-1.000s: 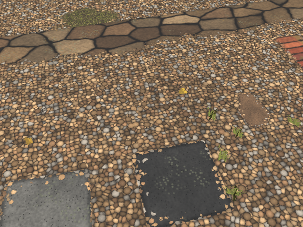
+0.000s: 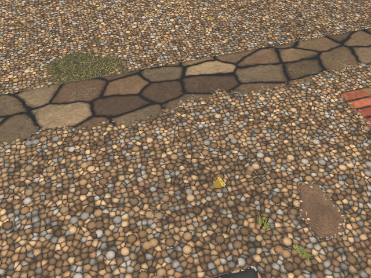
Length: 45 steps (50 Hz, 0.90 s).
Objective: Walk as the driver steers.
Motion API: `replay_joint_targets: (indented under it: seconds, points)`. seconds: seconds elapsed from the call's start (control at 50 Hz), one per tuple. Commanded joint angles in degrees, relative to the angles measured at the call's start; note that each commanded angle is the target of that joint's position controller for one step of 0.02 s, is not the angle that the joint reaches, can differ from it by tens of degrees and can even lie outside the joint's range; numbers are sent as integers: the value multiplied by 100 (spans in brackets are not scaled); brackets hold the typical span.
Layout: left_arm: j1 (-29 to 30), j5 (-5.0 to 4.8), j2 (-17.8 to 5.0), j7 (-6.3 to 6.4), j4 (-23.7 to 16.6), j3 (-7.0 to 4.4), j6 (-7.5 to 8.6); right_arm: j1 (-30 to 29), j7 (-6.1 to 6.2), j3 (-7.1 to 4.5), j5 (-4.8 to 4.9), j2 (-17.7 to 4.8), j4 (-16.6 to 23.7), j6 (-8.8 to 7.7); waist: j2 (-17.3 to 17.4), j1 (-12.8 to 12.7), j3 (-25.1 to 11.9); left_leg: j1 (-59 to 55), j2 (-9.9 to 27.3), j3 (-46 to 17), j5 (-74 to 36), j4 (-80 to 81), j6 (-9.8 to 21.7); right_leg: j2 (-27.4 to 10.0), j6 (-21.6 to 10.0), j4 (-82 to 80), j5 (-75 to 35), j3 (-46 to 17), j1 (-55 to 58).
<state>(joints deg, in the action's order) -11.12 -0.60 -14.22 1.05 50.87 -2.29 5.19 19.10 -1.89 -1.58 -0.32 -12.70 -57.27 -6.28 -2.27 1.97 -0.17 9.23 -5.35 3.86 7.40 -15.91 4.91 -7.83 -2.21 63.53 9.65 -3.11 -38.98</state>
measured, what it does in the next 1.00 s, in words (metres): walks ahead, turning left: right foot, then left foot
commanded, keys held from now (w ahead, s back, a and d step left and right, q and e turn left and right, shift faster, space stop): w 0.22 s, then w+q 0.66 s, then w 0.12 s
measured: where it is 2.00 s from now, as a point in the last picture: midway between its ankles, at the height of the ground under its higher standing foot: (146, 194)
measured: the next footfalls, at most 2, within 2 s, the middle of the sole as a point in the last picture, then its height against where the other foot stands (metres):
right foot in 0.30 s outside the picture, level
left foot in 0.86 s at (154, 262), level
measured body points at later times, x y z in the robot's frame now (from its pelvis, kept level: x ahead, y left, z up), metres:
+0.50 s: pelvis +0.28 -0.08 +0.00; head +0.29 -0.09 +0.45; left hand +0.32 +0.19 -0.12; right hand +0.37 -0.34 -0.14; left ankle +0.26 +0.08 -0.65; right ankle +0.30 -0.17 -0.74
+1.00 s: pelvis +0.52 +0.03 -0.01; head +0.55 +0.05 +0.43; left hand +0.51 +0.32 -0.14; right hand +0.73 -0.17 -0.13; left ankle +0.55 +0.10 -0.74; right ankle +0.48 -0.16 -0.64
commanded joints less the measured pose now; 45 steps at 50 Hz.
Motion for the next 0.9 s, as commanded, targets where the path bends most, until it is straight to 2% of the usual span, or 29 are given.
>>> replay_joint_targets:
  seconds: [0.02, 0.1, 0.16, 0.2, 0.24, 0.26, 0.28, 0.3, 0.32, 0.34, 0.36, 0.38, 0.4, 0.44, 0.46, 0.5, 0.56, 0.64, 0.7, 0.74, 0.76, 0.8, 0.82, 0.84, 0.86, 0.88, 0.9]
  points:
    - [-105, 55, -254, 20, -248, -74, 0, -189, 122, -130, 19, -796, 323, -79, 401, -232, 324, 481, 1624, -1193, -438, 1096, 965, -190, 130, -891, -938, -21, -152]
    - [777, -4, -169, -59, -476, -37, 57, 255, 192, -152, 105, -929, 222, -11, 451, 91, 355, -6, 1551, -933, -473, 1026, 739, 89, 177, -2393, -1619, 215, 64]
    - [1258, -56, -181, -162, -645, -10, 80, 551, 198, -168, 141, -959, 97, 57, 497, 265, 480, -533, 1728, -956, -384, 817, 715, 195, 163, -2934, -1418, 259, 44]
    - [1429, -70, -237, -241, -764, -10, 120, 635, 212, -190, 144, -978, 42, 116, 529, 263, 525, -914, 1909, -1028, -438, 587, 665, 244, 46, -3198, -1041, 241, 36]
    - [1271, -66, -372, -291, -793, -56, 176, 592, 223, -221, 157, -1035, 37, 174, 599, 96, 438, -1057, 2015, -1152, -835, 240, 576, 361, -102, -3448, -588, 284, 501]
    - [888, -59, -498, -289, -719, -126, 206, 472, 224, -226, 155, -1072, 67, 203, 659, -167, 245, -991, 1942, -1138, -1576, -181, 502, 527, -187, -3589, -438, 399, 1131]
    - [-6, -53, -749, -257, -453, -272, 228, 365, 216, -184, 119, -976, 115, 227, 592, -600, -264, -750, 1619, -940, -2346, -1162, 368, 677, -329, -3691, -427, 486, 2317]
    - [-1226, 22, -1247, -197, -209, -425, 244, 260, 202, -71, 30, -731, 302, 209, 145, -1058, -1203, 347, 1216, -617, -1571, -2927, 142, -222, -709, -3537, -508, -434, 4171]
    - [-1775, 80, -1745, -205, -48, -548, 188, 982, 163, 146, 83, 64, 338, 86, -1440, -802, -2042, 2714, 212, -302, 1542, -5037, -252, -1639, -1518, -4063, 371, -2954, 6297]
    - [-1757, 101, -1116, -199, -86, -385, 196, 822, 163, 11, 236, -513, 237, -30, -1063, -934, -2101, 3267, 345, -1248, 2373, -5943, -185, -1683, -1449, -4532, 741, -3658, 6137]
    - [-1219, 86, -825, -185, -185, -282, 216, 325, 175, -121, 356, -927, 406, -72, -734, -824, -1276, 3577, 632, -1268, 1913, -6120, -96, -1531, -1136, -4583, 403, -2702, 5395]
    - [-681, 74, -644, -193, -286, -210, 221, 30, 219, -139, 331, -906, 480, -52, -321, -624, -873, 3356, 931, -1119, 1389, -5933, -115, -1312, -974, -4731, -122, -1919, 4588]
    - [-365, 65, -470, -219, -291, -166, 226, -120, 256, -177, 252, -818, 495, 5, -144, -478, -484, 3164, 1090, -1078, 1042, -5596, -144, -1063, -861, -4983, -386, -1333, 3947]
    - [-205, 123, -281, -232, -192, -132, 253, 100, 241, -214, 244, -568, 453, 182, -334, -211, -228, 2624, 1262, -1061, 657, -5263, -150, -731, -718, -5317, -699, -550, 3297]
    - [-250, 132, -324, -219, -126, -150, 266, 162, 227, -215, 257, -438, 455, 250, -325, -148, -139, 2595, 1260, -1027, 562, -5225, -155, -701, -731, -5392, -981, -281, 3161]
    - [-328, 151, -464, -169, -33, -203, 282, -24, 223, -240, 238, -387, 587, 343, -198, -101, 38, 2883, 1283, -1066, 274, -5062, -191, -722, -785, -5499, -1425, 103, 3098]
    - [-447, 172, -564, -71, 53, -243, 236, -495, 200, -275, 191, -386, 822, 373, -88, -160, 220, 3354, 1258, -1139, -356, -4359, -271, -747, -783, -5602, -1520, 508, 3260]
    - [-591, 139, -718, 26, 103, -281, 171, -1220, 71, -243, 142, -302, 1108, 343, -35, -362, 426, 3314, 1210, -731, -1095, -3159, -252, -723, -671, -5687, -1438, 1040, 3470]
    - [-901, 85, -796, 60, 208, -316, 85, -1792, -38, -204, 144, -236, 1387, 333, 37, -566, 613, 3499, 1185, -451, -1022, -2627, -156, -873, -639, -5548, -1573, 1273, 4002]
    - [-998, 37, -854, 60, 247, -346, 9, -2032, -112, -198, 163, -236, 1565, 336, 5, -602, 675, 3541, 1134, -263, -695, -2410, -66, -972, -594, -5333, -1857, 1401, 4364]
    - [-972, 12, -900, 60, 244, -363, -28, -2075, -146, -208, 172, -257, 1641, 340, -32, -561, 663, 3426, 1069, -142, -456, -2320, 2, -1004, -552, -5169, -2216, 1481, 4473]
    - [-791, -25, -1073, 79, 170, -410, -84, -1894, -185, -288, 179, -415, 1730, 360, -233, -323, 392, 2705, 730, 224, 87, -2251, 199, -994, -438, -4544, -3990, 1666, 4535]
    - [-696, -44, -1166, 96, 132, -435, -121, -1550, -184, -367, 190, -556, 1699, 375, -364, -89, 132, 2153, 497, 388, 373, -2279, 318, -973, -380, -3960, -4915, 1727, 4523]
    - [-557, -64, -1238, 103, 89, -447, -164, -860, -171, -501, 212, -790, 1559, 380, -372, 322, -249, 1219, 241, 485, 363, -2050, 487, -860, -285, -2979, -5376, 1806, 4334]
    - [-493, -71, -1217, 104, 26, -425, -164, 85, -82, -717, 208, -1187, 1305, 393, -158, 793, -743, -340, 109, 234, 21, -1598, 719, -593, -54, -1563, -4627, 1857, 3535]
    - [-636, 179, -625, 66, -159, -253, -86, 511, 49, -836, 205, -1751, 1168, 431, 1183, 580, -1051, -1818, 1388, -1761, -393, -1556, 1072, -55, 183, 376, -89, 1744, 1702]
    - [-1043, 42, -213, -33, -434, -89, 167, 382, 5, -789, 110, -1929, 1382, 317, 1752, 111, -2077, -3249, 2557, -5159, 824, -408, 2258, 1007, 331, 1898, 2599, 416, -97]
